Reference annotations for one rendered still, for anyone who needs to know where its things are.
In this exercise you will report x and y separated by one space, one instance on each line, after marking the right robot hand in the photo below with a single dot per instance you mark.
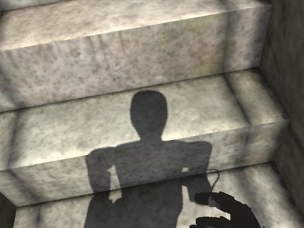
241 215

